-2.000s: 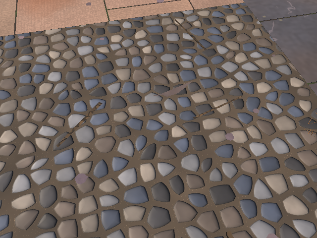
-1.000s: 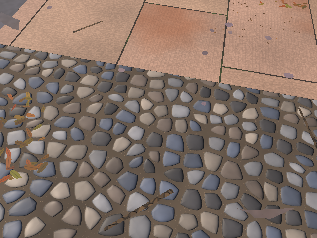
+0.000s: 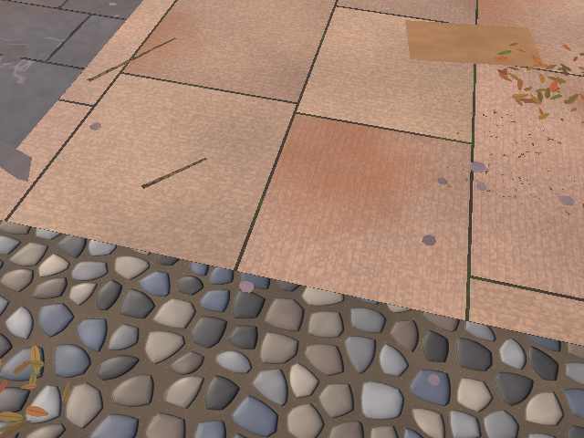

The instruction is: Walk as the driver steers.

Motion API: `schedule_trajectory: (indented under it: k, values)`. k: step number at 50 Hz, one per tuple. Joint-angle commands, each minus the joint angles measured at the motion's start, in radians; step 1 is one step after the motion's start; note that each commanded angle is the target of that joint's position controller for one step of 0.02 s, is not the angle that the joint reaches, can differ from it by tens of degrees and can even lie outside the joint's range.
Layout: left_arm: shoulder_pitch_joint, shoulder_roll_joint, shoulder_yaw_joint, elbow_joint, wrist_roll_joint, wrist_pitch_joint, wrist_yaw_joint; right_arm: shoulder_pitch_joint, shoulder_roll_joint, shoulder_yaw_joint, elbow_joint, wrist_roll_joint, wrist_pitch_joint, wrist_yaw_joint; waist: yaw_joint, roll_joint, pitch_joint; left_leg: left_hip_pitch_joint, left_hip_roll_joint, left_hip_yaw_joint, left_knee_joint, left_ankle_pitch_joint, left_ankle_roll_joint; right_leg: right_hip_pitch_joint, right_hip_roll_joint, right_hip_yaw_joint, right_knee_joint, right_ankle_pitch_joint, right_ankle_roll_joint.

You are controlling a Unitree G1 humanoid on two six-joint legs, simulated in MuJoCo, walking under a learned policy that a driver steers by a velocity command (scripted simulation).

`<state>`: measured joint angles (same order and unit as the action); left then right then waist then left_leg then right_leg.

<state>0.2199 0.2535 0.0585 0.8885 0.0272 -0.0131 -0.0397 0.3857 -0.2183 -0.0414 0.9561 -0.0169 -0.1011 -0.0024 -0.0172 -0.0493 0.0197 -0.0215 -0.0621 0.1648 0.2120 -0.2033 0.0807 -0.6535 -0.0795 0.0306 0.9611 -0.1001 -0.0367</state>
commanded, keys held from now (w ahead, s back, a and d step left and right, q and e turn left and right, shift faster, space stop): w+e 0.58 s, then w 0.42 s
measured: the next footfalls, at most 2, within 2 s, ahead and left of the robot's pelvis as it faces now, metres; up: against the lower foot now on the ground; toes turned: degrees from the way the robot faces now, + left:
right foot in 0.24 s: +0.27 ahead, -0.11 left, +0.00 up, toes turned -13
left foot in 0.78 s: +0.62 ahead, -0.04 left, +0.00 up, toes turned -24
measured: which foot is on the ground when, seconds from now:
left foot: down 0.00-0.26, up 0.28-0.76, down 0.78-1.00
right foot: up 0.00-0.22, down 0.24-0.78, up 0.80-1.00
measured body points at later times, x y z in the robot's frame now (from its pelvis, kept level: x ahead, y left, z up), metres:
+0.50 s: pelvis +0.26 -0.06 +0.00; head +0.29 -0.08 +0.45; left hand +0.37 +0.20 -0.13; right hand +0.33 -0.35 -0.12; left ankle +0.39 +0.10 -0.67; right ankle +0.23 -0.10 -0.75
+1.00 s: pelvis +0.55 -0.10 +0.00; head +0.57 -0.09 +0.45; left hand +0.75 +0.10 -0.13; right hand +0.47 -0.36 -0.12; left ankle +0.58 -0.03 -0.75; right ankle +0.48 -0.22 -0.67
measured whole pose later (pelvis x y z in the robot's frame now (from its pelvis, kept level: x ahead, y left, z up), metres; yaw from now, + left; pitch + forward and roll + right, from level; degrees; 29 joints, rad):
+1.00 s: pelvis +0.55 -0.10 +0.00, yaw -26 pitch +0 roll +0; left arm 0.25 0.28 0.04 0.83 0.04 -0.03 -0.03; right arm 0.33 -0.24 -0.04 0.87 -0.01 -0.08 0.01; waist -0.01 -0.05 0.03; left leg -0.16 -0.06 0.06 0.33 -0.17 0.07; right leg -0.50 -0.01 0.05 1.06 -0.28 -0.05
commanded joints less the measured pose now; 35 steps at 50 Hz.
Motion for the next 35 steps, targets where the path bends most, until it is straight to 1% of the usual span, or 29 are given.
schedule_trajectory:
  k: [1,3,5,6,7,9,10,11,12,13,14,15,16,17,18,19,20,21,23,25,27,29,32,33,34,35]
  values:
    - [-0.089,0.014,-0.006,-0.079,0.000,-0.010,-0.008,-0.009,-0.106,-0.016,-0.043,0.002,-0.017,-0.007,0.003,0.106,0.072,-0.046,0.264,-0.067,-0.103,0.324,0.058,-0.027,-0.001,-0.042,-0.122,0.106,0.004]
    - [-0.157,0.004,-0.015,-0.108,0.003,-0.011,-0.013,0.026,-0.113,-0.016,-0.027,0.002,-0.015,-0.014,-0.018,0.109,0.083,-0.005,0.276,-0.032,-0.090,0.391,0.052,-0.013,0.007,-0.088,-0.213,0.125,-0.007]
    - [-0.206,0.003,-0.020,-0.133,0.005,-0.013,-0.017,0.064,-0.119,-0.017,-0.008,-0.001,-0.009,-0.021,-0.033,0.107,0.092,0.063,0.295,-0.005,-0.058,0.469,0.048,-0.009,0.019,-0.125,-0.281,0.098,-0.031]
    - [-0.216,0.006,-0.019,-0.142,0.006,-0.014,-0.019,0.073,-0.125,-0.018,-0.002,-0.003,-0.004,-0.024,-0.033,0.110,0.090,0.098,0.304,0.007,-0.032,0.529,0.044,0.001,0.030,-0.140,-0.306,0.066,-0.046]
    - [-0.210,0.010,-0.017,-0.146,0.007,-0.014,-0.019,0.070,-0.133,-0.019,0.001,-0.005,0.000,-0.027,-0.023,0.116,0.081,0.125,0.311,0.024,0.009,0.639,0.039,0.028,0.049,-0.156,-0.326,0.027,-0.064]
    - [-0.152,0.029,-0.008,-0.137,0.010,-0.012,-0.012,0.052,-0.161,-0.026,0.000,-0.007,0.010,-0.034,0.012,0.147,0.032,0.164,0.321,0.056,0.147,0.939,0.030,0.128,0.110,-0.197,-0.338,-0.077,-0.108]
    - [-0.082,0.045,0.001,-0.120,0.011,-0.014,-0.008,0.042,-0.176,-0.030,-0.002,-0.010,0.019,-0.036,0.045,0.156,-0.013,0.169,0.323,0.067,0.271,1.035,0.030,0.207,0.146,-0.207,-0.350,-0.130,-0.134]
    - [0.023,0.069,0.016,-0.090,0.014,-0.020,-0.004,0.037,-0.189,-0.034,-0.007,-0.009,0.028,-0.035,0.088,0.151,-0.076,0.133,0.322,0.072,0.444,1.004,0.026,0.339,0.176,-0.198,-0.395,-0.146,-0.163]
    - [0.177,0.118,0.041,-0.046,0.026,-0.027,0.007,0.013,-0.192,-0.035,-0.026,-0.004,0.032,-0.031,0.168,0.100,-0.156,-0.027,0.301,0.083,0.697,0.794,0.000,0.576,0.137,-0.104,-0.475,-0.131,-0.209]
    - [0.227,0.236,0.075,-0.047,0.030,-0.024,0.024,0.037,-0.097,-0.015,-0.086,0.012,0.024,-0.016,0.143,-0.094,-0.253,-0.401,0.176,0.089,1.065,0.110,-0.048,0.874,-0.152,0.323,-0.501,-0.167,-0.323]
    - [0.207,0.274,0.082,-0.061,-0.002,-0.013,0.021,-0.020,-0.131,-0.025,-0.137,0.008,0.014,-0.004,0.125,-0.106,-0.310,-0.642,0.015,-0.114,1.267,-0.336,-0.070,0.966,-0.283,0.742,-0.648,-0.065,-0.424]
    - [0.170,0.245,0.077,-0.051,-0.018,-0.006,0.027,-0.119,-0.136,-0.024,-0.160,-0.001,0.004,0.002,0.122,0.002,-0.175,-0.740,0.098,-0.208,1.245,-0.230,-0.060,0.880,-0.247,0.569,-0.667,-0.046,-0.384]
    - [0.121,0.189,0.063,-0.051,-0.022,-0.007,0.032,-0.126,-0.129,-0.018,-0.166,0.006,-0.008,0.004,0.086,0.044,-0.070,-0.717,0.136,-0.197,1.154,-0.147,-0.060,0.736,-0.214,0.453,-0.691,0.019,-0.339]
    - [0.073,0.148,0.052,-0.057,-0.020,-0.011,0.035,-0.112,-0.126,-0.020,-0.154,0.001,-0.005,0.002,0.038,0.089,-0.010,-0.658,0.165,-0.196,1.060,-0.119,-0.065,0.622,-0.155,0.364,-0.711,0.103,-0.289]
    - [0.044,0.124,0.043,-0.060,-0.028,-0.017,0.040,-0.097,-0.123,-0.019,-0.154,-0.019,0.012,0.002,0.004,0.079,0.007,-0.595,0.178,-0.197,1.003,-0.113,-0.082,0.543,-0.106,0.296,-0.724,0.178,-0.264]
    - [0.035,0.116,0.038,-0.065,-0.030,-0.026,0.040,-0.074,-0.114,-0.018,-0.150,-0.030,0.033,0.006,-0.013,0.059,-0.009,-0.548,0.183,-0.196,0.967,-0.108,-0.095,0.508,-0.078,0.253,-0.731,0.221,-0.256]
    - [0.049,0.122,0.038,-0.063,-0.031,-0.037,0.038,-0.074,-0.108,-0.018,-0.155,-0.035,0.049,0.010,-0.017,0.052,-0.020,-0.537,0.179,-0.185,0.945,-0.106,-0.108,0.494,-0.061,0.237,-0.732,0.275,-0.258]
    - [0.065,0.138,0.042,-0.059,-0.032,-0.045,0.036,-0.085,-0.101,-0.017,-0.164,-0.035,0.060,0.013,-0.020,0.046,-0.022,-0.542,0.177,-0.175,0.912,-0.087,-0.119,0.482,-0.046,0.219,-0.737,0.296,-0.257]
    - [0.102,0.160,0.047,-0.057,-0.029,-0.049,0.035,-0.155,-0.098,-0.015,-0.195,-0.033,0.069,0.016,-0.002,0.028,-0.006,-0.583,0.178,-0.162,0.831,-0.020,-0.136,0.473,-0.027,0.214,-0.753,0.273,-0.244]
    - [0.147,0.160,0.047,-0.053,-0.028,-0.046,0.035,-0.247,-0.104,-0.014,-0.229,-0.030,0.071,0.017,0.032,0.008,0.016,-0.638,0.175,-0.160,0.734,0.053,-0.146,0.500,-0.017,0.229,-0.760,0.247,-0.226]
    - [0.185,0.162,0.048,-0.052,-0.028,-0.043,0.036,-0.320,-0.105,-0.011,-0.255,-0.027,0.069,0.020,0.062,-0.006,0.018,-0.664,0.161,-0.165,0.642,0.118,-0.147,0.545,-0.013,0.245,-0.749,0.239,-0.209]
    - [0.219,0.167,0.049,-0.051,-0.025,-0.041,0.039,-0.381,-0.104,-0.006,-0.278,-0.022,0.065,0.024,0.088,-0.012,0.016,-0.675,0.143,-0.169,0.563,0.158,-0.143,0.596,-0.016,0.263,-0.729,0.254,-0.203]
    - [0.254,0.162,0.044,-0.045,-0.017,-0.043,0.046,-0.446,-0.102,0.004,-0.303,-0.017,0.053,0.031,0.114,-0.019,0.020,-0.653,0.118,-0.154,0.450,0.187,-0.120,0.663,-0.035,0.264,-0.699,0.326,-0.193]
    - [0.260,0.162,0.042,-0.043,-0.015,-0.045,0.049,-0.455,-0.105,0.006,-0.311,-0.016,0.048,0.032,0.115,-0.022,0.023,-0.628,0.111,-0.153,0.417,0.185,-0.106,0.677,-0.047,0.270,-0.689,0.350,-0.185]
    - [0.255,0.164,0.041,-0.043,-0.013,-0.047,0.053,-0.446,-0.111,0.005,-0.313,-0.016,0.044,0.032,0.105,-0.027,0.023,-0.585,0.105,-0.158,0.384,0.176,-0.089,0.683,-0.062,0.278,-0.678,0.373,-0.173]
    - [0.236,0.172,0.040,-0.046,-0.011,-0.050,0.056,-0.408,-0.122,0.002,-0.305,-0.015,0.040,0.031,0.081,-0.032,0.022,-0.514,0.095,-0.160,0.348,0.152,-0.070,0.674,-0.072,0.280,-0.664,0.404,-0.155]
